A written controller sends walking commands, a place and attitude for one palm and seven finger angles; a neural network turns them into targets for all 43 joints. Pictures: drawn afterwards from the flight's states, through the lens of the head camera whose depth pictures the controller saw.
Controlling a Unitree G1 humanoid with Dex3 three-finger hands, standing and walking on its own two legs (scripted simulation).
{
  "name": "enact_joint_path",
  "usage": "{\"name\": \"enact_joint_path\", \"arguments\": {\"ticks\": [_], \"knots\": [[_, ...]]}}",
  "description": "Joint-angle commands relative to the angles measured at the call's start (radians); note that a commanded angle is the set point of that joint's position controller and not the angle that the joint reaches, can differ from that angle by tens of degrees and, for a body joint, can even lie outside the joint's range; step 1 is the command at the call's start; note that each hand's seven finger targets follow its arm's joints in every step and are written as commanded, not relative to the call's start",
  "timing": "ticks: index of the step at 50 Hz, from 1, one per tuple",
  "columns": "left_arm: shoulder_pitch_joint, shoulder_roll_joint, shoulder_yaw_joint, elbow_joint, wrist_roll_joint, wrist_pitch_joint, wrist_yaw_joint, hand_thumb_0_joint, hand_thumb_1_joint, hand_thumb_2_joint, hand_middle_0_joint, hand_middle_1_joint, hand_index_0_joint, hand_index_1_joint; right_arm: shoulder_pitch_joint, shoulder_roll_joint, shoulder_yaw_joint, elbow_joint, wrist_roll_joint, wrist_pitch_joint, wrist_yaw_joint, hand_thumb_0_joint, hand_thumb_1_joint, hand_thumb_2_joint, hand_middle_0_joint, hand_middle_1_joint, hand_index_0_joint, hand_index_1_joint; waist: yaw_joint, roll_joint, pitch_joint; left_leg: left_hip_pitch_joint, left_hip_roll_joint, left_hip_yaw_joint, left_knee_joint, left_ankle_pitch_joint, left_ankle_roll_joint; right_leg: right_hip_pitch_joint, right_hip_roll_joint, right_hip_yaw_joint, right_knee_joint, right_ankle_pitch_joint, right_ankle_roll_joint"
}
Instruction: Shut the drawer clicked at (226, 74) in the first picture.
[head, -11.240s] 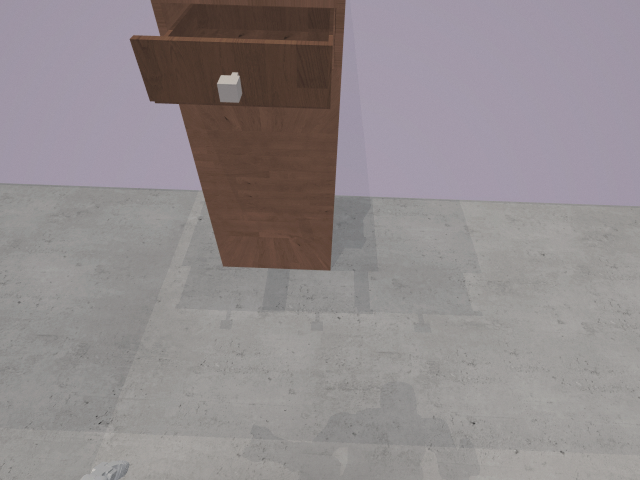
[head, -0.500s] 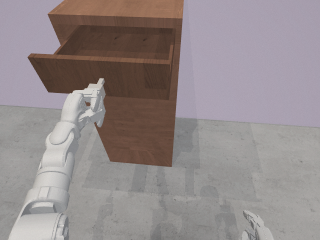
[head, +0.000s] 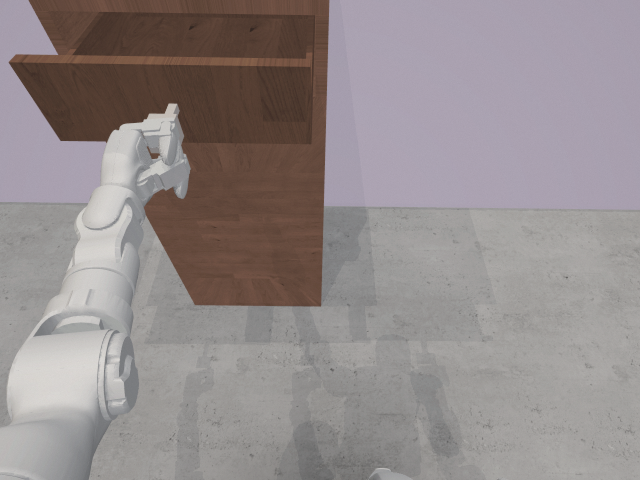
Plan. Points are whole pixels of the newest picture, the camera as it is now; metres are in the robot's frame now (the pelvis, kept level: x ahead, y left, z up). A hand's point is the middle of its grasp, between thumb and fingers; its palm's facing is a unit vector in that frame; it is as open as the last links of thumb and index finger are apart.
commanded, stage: push the drawer shut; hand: left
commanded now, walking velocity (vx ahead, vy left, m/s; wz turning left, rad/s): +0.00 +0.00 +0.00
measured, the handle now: (167, 124) +0.55 +0.20 +0.14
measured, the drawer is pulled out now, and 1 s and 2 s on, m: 0.14 0.01 0.00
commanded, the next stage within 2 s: pull the fist back off the drawer in 1.32 s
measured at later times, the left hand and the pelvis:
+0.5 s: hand (191, 130) +0.53 +0.16 +0.14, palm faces -0.05 -1.00 -0.01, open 2.9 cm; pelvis +0.01 +0.01 -0.01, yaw +0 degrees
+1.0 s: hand (200, 103) +0.59 +0.16 +0.14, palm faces -0.04 -1.00 -0.01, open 3.0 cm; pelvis +0.03 +0.01 -0.01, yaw -1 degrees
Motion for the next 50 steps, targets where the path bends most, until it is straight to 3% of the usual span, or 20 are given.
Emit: {"name": "enact_joint_path", "arguments": {"ticks": [1, 6, 9, 11, 12, 16, 18, 21, 23, 25, 28, 29, 32, 37, 38, 40, 46, 48, 49, 50], "knots": [[-0.604, 0.222, 0.034, -0.19, -0.005, -0.075, 0.011, 0.0, 0.9, 0.9, -1.4, -1.6, -1.4, -1.6, 0.045, -0.147, -0.051, -0.104, 0.002, -0.043, -0.004, 0.0, -0.9, -0.9, 0.2, 0.3, 0.2, 0.3, -0.045, 0.018, -0.299, 0.062, -0.023, -0.052, -0.116, -0.02, 0.024, 0.121, 0.04, 0.072, -0.108, -0.01, 0.003], [-0.665, 0.239, 0.031, -0.144, 0.008, -0.071, 0.012, 0.0, 0.9, 0.9, -1.4, -1.6, -1.4, -1.6, 0.082, -0.156, -0.058, -0.095, 0.0, -0.038, -0.003, 0.0, -0.9, -0.9, 0.2, 0.3, 0.2, 0.3, -0.074, 0.03, -0.318, 0.05, -0.02, -0.052, -0.105, -0.042, 0.026, 0.084, 0.043, 0.076, -0.106, -0.029, 0.009], [-0.688, 0.28, 0.063, -0.125, 0.014, -0.074, 0.017, 0.0, 0.9, 0.9, -1.4, -1.6, -1.4, -1.6, 0.112, -0.164, -0.061, -0.089, -0.005, -0.032, -0.003, 0.0, -0.9, -0.9, 0.2, 0.3, 0.2, 0.3, -0.076, 0.007, -0.362, 0.048, -0.018, -0.056, -0.093, -0.006, 0.027, 0.095, 0.045, 0.071, -0.093, 0.005, 0.01], [-0.723, 0.294, 0.065, -0.113, 0.023, -0.072, 0.016, 0.0, 0.9, 0.9, -1.4, -1.6, -1.4, -1.6, 0.127, -0.166, -0.062, -0.082, -0.009, -0.027, -0.002, 0.0, -0.9, -0.9, 0.2, 0.3, 0.2, 0.3, -0.084, 0.034, -0.382, 0.048, -0.018, -0.055, -0.084, 0.013, 0.026, 0.092, 0.044, 0.074, -0.088, 0.029, 0.01], [-0.727, 0.263, 0.043, -0.095, 0.022, -0.066, 0.014, 0.0, 0.9, 0.9, -1.4, -1.6, -1.4, -1.6, 0.13, -0.163, -0.061, -0.081, -0.008, -0.026, -0.001, 0.0, -0.9, -0.9, 0.2, 0.3, 0.2, 0.3, -0.092, 0.033, -0.373, 0.052, -0.017, -0.056, -0.083, 0.01, 0.026, 0.075, 0.047, 0.07, -0.087, 0.025, 0.01], [-0.761, 0.326, 0.081, -0.056, 0.034, -0.066, 0.014, 0.0, 0.9, 0.9, -1.4, -1.6, -1.4, -1.6, 0.158, -0.173, -0.063, -0.073, -0.014, -0.017, 0.001, 0.0, -0.9, -0.9, 0.2, 0.3, 0.2, 0.3, -0.104, 0.012, -0.384, 0.019, -0.016, -0.056, -0.067, 0.02, 0.028, 0.077, 0.047, 0.075, -0.083, 0.04, 0.013], [-0.776, 0.345, 0.092, -0.043, 0.043, -0.067, 0.014, 0.0, 0.9, 0.9, -1.4, -1.6, -1.4, -1.6, 0.171, -0.176, -0.063, -0.073, -0.018, -0.011, 0.0, 0.0, -0.9, -0.9, 0.2, 0.3, 0.2, 0.3, -0.109, 0.019, -0.399, 0.023, -0.016, -0.055, -0.056, 0.052, 0.031, 0.073, 0.05, 0.073, -0.073, 0.071, 0.011], [-0.812, 0.31, 0.058, -0.033, 0.054, -0.063, 0.013, 0.0, 0.9, 0.9, -1.4, -1.6, -1.4, -1.6, 0.184, -0.173, -0.062, -0.071, -0.022, -0.005, 0.007, 0.0, -0.9, -0.9, 0.2, 0.3, 0.2, 0.3, -0.122, 0.079, -0.394, 0.044, -0.013, -0.059, -0.048, 0.066, 0.025, 0.021, 0.051, 0.066, -0.067, 0.074, 0.009], [-0.816, 0.347, 0.088, -0.011, 0.058, -0.063, 0.019, 0.0, 0.9, 0.9, -1.4, -1.6, -1.4, -1.6, 0.198, -0.181, -0.063, -0.071, -0.028, 0.0, 0.007, 0.0, -0.9, -0.9, 0.2, 0.3, 0.2, 0.3, -0.127, 0.046, -0.403, 0.029, -0.014, -0.06, -0.037, 0.085, 0.03, 0.033, 0.054, 0.068, -0.063, 0.092, 0.01], [-0.852, 0.366, 0.097, -0.028, 0.066, -0.065, 0.021, 0.0, 0.9, 0.9, -1.4, -1.6, -1.4, -1.6, 0.212, -0.18, -0.065, -0.07, -0.031, 0.007, 0.011, 0.0, -0.9, -0.9, 0.2, 0.3, 0.2, 0.3, -0.131, 0.079, -0.45, 0.047, -0.013, -0.059, -0.029, 0.113, 0.028, 0.038, 0.052, 0.069, -0.055, 0.119, 0.013], [-0.83, 0.402, 0.123, 0.05, 0.072, -0.05, 0.018, 0.0, 0.9, 0.9, -1.4, -1.6, -1.4, -1.6, 0.232, -0.187, -0.06, -0.066, -0.034, 0.021, 0.011, 0.0, -0.9, -0.9, 0.2, 0.3, 0.2, 0.3, -0.139, 0.019, -0.415, -0.008, -0.011, -0.057, -0.019, 0.115, 0.033, 0.047, 0.055, 0.069, -0.054, 0.133, 0.013], [-0.855, 0.426, 0.131, 0.032, 0.077, -0.051, 0.019, 0.0, 0.9, 0.9, -1.4, -1.6, -1.4, -1.6, 0.235, -0.189, -0.061, -0.068, -0.034, 0.026, 0.012, 0.0, -0.9, -0.9, 0.2, 0.3, 0.2, 0.3, -0.14, 0.049, -0.431, -0.009, -0.01, -0.055, -0.015, 0.12, 0.031, 0.048, 0.053, 0.073, -0.05, 0.141, 0.015], [-0.884, 0.39, 0.103, 0.018, 0.091, -0.053, 0.017, 0.0, 0.9, 0.9, -1.4, -1.6, -1.4, -1.6, 0.252, -0.183, -0.065, -0.069, -0.042, 0.034, 0.019, 0.0, -0.9, -0.9, 0.2, 0.3, 0.2, 0.3, -0.147, 0.111, -0.463, 0.058, -0.006, -0.064, -0.007, 0.178, 0.026, 0.003, 0.056, 0.058, -0.039, 0.162, 0.01], [-0.907, 0.4, 0.114, 0.019, 0.098, -0.053, 0.023, 0.0, 0.9, 0.9, -1.4, -1.6, -1.4, -1.6, 0.281, -0.187, -0.067, -0.065, -0.052, 0.054, 0.029, 0.0, -0.9, -0.9, 0.2, 0.3, 0.2, 0.3, -0.156, 0.115, -0.486, 0.084, 0.001, -0.071, 0.007, 0.238, 0.024, -0.011, 0.062, 0.05, -0.034, 0.2, 0.01], [-0.885, 0.412, 0.131, 0.037, 0.098, -0.051, 0.026, 0.0, 0.9, 0.9, -1.4, -1.6, -1.4, -1.6, 0.288, -0.19, -0.068, -0.067, -0.053, 0.06, 0.029, 0.0, -0.9, -0.9, 0.2, 0.3, 0.2, 0.3, -0.152, 0.086, -0.487, 0.076, -0.001, -0.071, 0.014, 0.248, 0.029, -0.003, 0.065, 0.052, -0.033, 0.21, 0.009], [-0.91, 0.444, 0.147, 0.025, 0.104, -0.05, 0.029, 0.0, 0.9, 0.9, -1.4, -1.6, -1.4, -1.6, 0.297, -0.191, -0.069, -0.064, -0.055, 0.069, 0.031, 0.0, -0.9, -0.9, 0.2, 0.3, 0.2, 0.3, -0.154, 0.104, -0.503, 0.068, 0.001, -0.067, 0.013, 0.253, 0.027, 0.014, 0.063, 0.054, -0.033, 0.224, 0.011], [-0.914, 0.41, 0.118, 0.027, 0.12, -0.047, 0.035, 0.0, 0.9, 0.9, -1.4, -1.6, -1.4, -1.6, 0.314, -0.186, -0.07, -0.066, -0.061, 0.089, 0.042, 0.0, -0.9, -0.9, 0.2, 0.3, 0.2, 0.3, -0.161, 0.157, -0.493, 0.109, 0.007, -0.076, 0.021, 0.302, 0.02, -0.036, 0.069, 0.041, -0.029, 0.232, 0.006], [-0.938, 0.413, 0.122, 0.031, 0.122, -0.049, 0.043, 0.0, 0.9, 0.9, -1.4, -1.6, -1.4, -1.6, 0.322, -0.19, -0.07, -0.063, -0.065, 0.093, 0.042, 0.0, -0.9, -0.9, 0.2, 0.3, 0.2, 0.3, -0.174, 0.136, -0.486, 0.111, 0.009, -0.079, 0.027, 0.313, 0.025, -0.042, 0.072, 0.042, -0.03, 0.239, 0.005], [-0.951, 0.442, 0.143, 0.027, 0.122, -0.05, 0.047, 0.0, 0.9, 0.9, -1.4, -1.6, -1.4, -1.6, 0.329, -0.192, -0.072, -0.061, -0.066, 0.096, 0.043, 0.0, -0.9, -0.9, 0.2, 0.3, 0.2, 0.3, -0.173, 0.131, -0.504, 0.106, 0.01, -0.08, 0.026, 0.314, 0.023, -0.029, 0.071, 0.043, -0.03, 0.245, 0.008], [-0.955, 0.426, 0.13, 0.019, 0.124, -0.05, 0.047, 0.0, 0.9, 0.9, -1.4, -1.6, -1.4, -1.6, 0.33, -0.189, -0.073, -0.061, -0.066, 0.097, 0.045, 0.0, -0.9, -0.9, 0.2, 0.3, 0.2, 0.3, -0.176, 0.15, -0.52, 0.117, 0.009, -0.077, 0.028, 0.327, 0.022, -0.027, 0.071, 0.043, -0.027, 0.258, 0.008]]}}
